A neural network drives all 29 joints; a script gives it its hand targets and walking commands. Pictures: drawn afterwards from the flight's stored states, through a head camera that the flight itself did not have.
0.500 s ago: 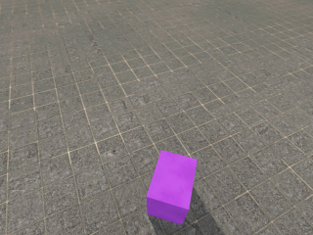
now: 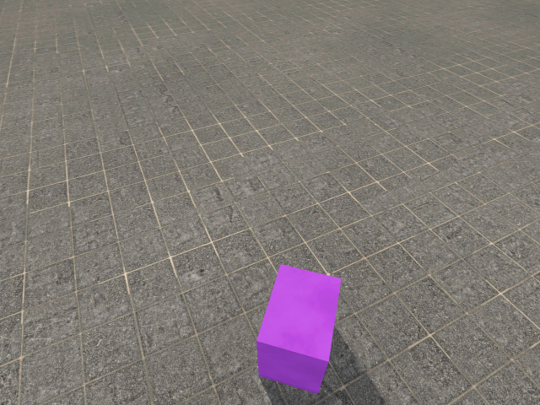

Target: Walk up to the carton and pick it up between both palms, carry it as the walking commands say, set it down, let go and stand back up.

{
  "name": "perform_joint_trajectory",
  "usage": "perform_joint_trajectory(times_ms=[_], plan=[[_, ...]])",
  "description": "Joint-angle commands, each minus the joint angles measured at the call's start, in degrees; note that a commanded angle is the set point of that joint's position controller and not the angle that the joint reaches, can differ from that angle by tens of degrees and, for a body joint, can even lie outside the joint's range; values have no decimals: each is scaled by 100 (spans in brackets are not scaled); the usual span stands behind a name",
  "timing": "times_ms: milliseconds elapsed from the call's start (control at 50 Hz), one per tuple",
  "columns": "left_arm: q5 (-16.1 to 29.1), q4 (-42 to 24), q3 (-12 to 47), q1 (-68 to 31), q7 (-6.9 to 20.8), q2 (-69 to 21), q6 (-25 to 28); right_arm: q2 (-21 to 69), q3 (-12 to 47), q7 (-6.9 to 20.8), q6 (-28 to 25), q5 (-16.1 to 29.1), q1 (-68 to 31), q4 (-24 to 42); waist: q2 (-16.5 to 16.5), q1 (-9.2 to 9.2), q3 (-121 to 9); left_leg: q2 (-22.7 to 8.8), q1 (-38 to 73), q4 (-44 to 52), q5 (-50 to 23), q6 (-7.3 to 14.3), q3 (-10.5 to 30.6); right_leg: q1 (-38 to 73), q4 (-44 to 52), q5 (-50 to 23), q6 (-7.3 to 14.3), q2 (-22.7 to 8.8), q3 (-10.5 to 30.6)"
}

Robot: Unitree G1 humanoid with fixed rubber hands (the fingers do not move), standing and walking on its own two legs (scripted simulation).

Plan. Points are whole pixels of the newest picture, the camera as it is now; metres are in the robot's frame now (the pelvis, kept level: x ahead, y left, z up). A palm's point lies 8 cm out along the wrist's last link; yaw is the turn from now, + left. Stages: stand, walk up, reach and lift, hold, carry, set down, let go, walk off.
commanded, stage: walk up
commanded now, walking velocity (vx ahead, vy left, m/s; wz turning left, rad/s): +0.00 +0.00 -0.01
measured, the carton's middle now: (299, 328) +0.54 -0.07 -0.62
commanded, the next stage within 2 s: none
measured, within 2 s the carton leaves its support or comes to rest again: neither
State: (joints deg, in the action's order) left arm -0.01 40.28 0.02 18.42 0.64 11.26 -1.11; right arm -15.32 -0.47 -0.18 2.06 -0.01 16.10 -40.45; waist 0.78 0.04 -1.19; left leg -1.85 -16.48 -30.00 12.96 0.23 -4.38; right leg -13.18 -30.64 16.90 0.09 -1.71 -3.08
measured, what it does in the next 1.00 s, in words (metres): walks ahead: right foot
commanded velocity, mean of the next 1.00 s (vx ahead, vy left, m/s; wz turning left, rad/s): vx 0.11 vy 0.00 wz -0.18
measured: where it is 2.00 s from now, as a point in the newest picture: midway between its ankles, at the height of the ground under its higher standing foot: outside the picture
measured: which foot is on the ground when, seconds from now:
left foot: down 0.00-0.90, up 0.92-1.00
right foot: down 0.00-0.50, up 0.52-0.88, down 0.90-1.00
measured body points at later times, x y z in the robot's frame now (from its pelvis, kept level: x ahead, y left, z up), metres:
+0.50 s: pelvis +0.01 +0.02 +0.00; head +0.01 +0.03 +0.45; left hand +0.11 +0.28 -0.12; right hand +0.09 -0.25 -0.11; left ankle +0.02 +0.13 -0.73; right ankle -0.01 -0.12 -0.73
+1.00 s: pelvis +0.09 -0.06 -0.01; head +0.13 -0.08 +0.44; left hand +0.25 +0.18 -0.12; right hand +0.11 -0.33 -0.14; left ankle +0.03 +0.11 -0.69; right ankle +0.15 -0.17 -0.73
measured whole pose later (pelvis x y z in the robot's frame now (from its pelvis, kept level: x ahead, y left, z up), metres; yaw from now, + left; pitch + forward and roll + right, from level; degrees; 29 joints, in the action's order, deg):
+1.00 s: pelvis +0.09 -0.06 -0.01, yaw -10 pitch +1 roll +2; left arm 0.0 40.5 0.0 13.6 1.4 14.5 -2.0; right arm -15.9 -1.4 -1.1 4.3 0.0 17.9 -41.4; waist 0.8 0.0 4.4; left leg -4.9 -17.2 -53.2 33.0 -2.7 -4.3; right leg -23.5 -33.4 11.1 1.4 -0.8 -0.2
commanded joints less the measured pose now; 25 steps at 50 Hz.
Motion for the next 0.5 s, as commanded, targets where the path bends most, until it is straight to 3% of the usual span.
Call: perform_joint_trajectory(times_ms=[0, 140, 200, 260, 280, 300, 320, 340, 360, 380, 400, 440, 460, 480], plan=[[-159, -1, -226, -30, -65, 584, 56, -308, -191, 0, -114, -138, 100, 72, -181, 27, 381, -485, 345, 874, 203, 140, 628, -405, 1113, 86, 288, -414, 487], [-186, -53, -245, -18, -52, 664, 60, -331, -186, 12, -117, -144, 33, 114, -261, 17, 402, -422, 249, 886, 474, 117, 667, -523, 1179, 439, 253, -399, 530], [-185, -81, -242, -48, -38, 652, 61, -404, -204, 21, -118, -165, -33, 124, -45, 23, 516, -433, 103, 956, 666, 98, 726, -562, 1150, 521, 220, -372, 530], [-169, -86, -251, -18, -33, 692, 83, -430, -201, 27, -133, -168, -19, 150, -218, 8, 384, -428, 177, 910, 595, 88, 706, -504, 1164, 511, 238, -385, 543], [-163, 63, -349, 194, -80, 869, 47, -516, -329, 9, -170, -130, 92, 154, -239, -27, 255, -634, 212, 504, 1114, 84, 635, -534, 931, 946, 275, -573, 665], [-209, 42, -465, 445, 4, 1268, 22, -773, -435, 69, -118, -135, -101, 303, -301, -118, 56, -500, -135, -25, 2554, -35, 323, -606, 1086, 2765, 574, -857, 1616], [-235, 53, -503, 404, 26, 1465, -29, -651, -396, 127, -82, -142, -434, 435, -734, -168, 580, -231, -809, -481, 2488, -286, -14, -761, 1723, 3508, 687, -1243, 2294], [-210, -37, -546, 246, 0, 1618, -27, -428, -338, 156, -121, -145, -470, 467, -1352, -140, 709, 22, -830, -1262, 1592, -381, -318, -794, 2078, 3413, 809, -1564, 2795], [-194, -40, -545, 113, -28, 1636, -13, -320, -314, 146, -165, -152, -472, 454, -1361, -128, 759, -55, -757, -1427, 1359, -380, -227, -870, 2157, 3072, 915, -1652, 2821], [-185, -75, -544, -47, -44, 1592, 4, -328, -306, 134, -223, -136, -423, 418, -1092, -65, 790, -55, -695, -1232, 1358, -373, -227, -815, 2104, 2825, 916, -1545, 2681], [-194, -59, -559, -197, -45, 1501, -3, -270, -281, 130, -267, -124, -217, 317, -1139, 15, 649, -20, -290, -906, 1246, -356, -306, -825, 2002, 2513, 843, -1362, 2406], [-178, -101, -507, -391, -28, 1260, 20, -222, -255, 69, -382, -96, 534, 18, -658, 329, 208, 126, 1079, 402, 661, -264, -433, -1031, 1124, 1851, 602, -698, 1666], [-189, -162, -441, -469, 0, 1056, 60, -500, -330, 32, -403, -117, 977, -140, -302, 507, 96, -346, 2008, 690, 802, -117, 242, -1906, 258, 1768, 359, -312, 1307], [-179, -299, -325, -554, 40, 757, 137, -1040, -477, -5, -405, -177, 1368, -186, 896, 621, -25, -1362, 2590, 1455, 1672, 132, 1726, -2750, -1321, 1612, 117, 179, 625]])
